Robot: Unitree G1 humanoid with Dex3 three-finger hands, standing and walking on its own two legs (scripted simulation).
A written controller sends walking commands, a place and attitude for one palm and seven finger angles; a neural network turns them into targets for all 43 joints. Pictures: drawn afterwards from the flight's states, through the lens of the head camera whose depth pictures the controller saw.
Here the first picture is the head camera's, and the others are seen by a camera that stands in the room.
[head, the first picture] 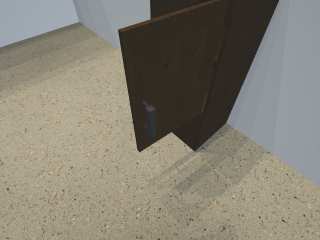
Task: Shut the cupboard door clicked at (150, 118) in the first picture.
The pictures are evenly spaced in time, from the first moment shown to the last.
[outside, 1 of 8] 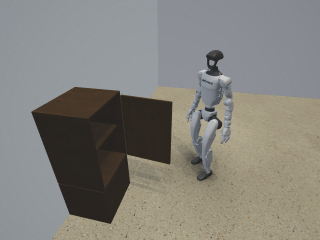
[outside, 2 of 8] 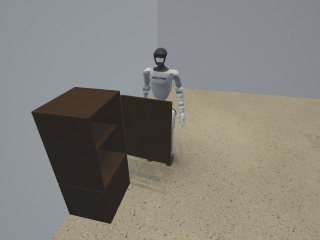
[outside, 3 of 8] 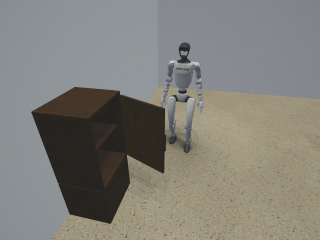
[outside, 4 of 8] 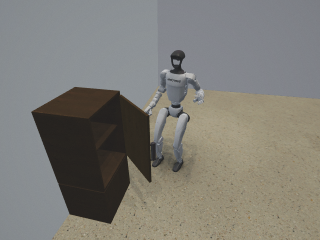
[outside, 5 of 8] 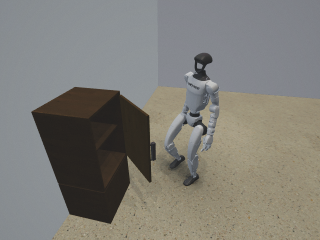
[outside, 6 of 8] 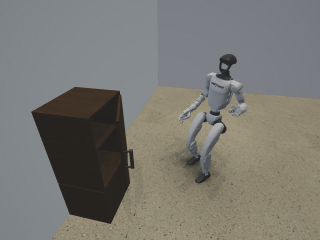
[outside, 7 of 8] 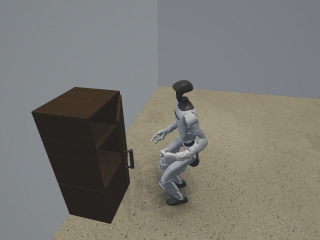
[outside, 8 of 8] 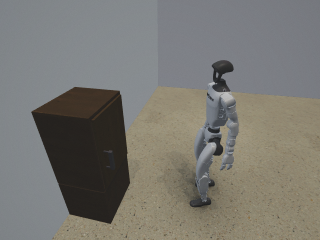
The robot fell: no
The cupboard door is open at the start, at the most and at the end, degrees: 84 84 0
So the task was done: yes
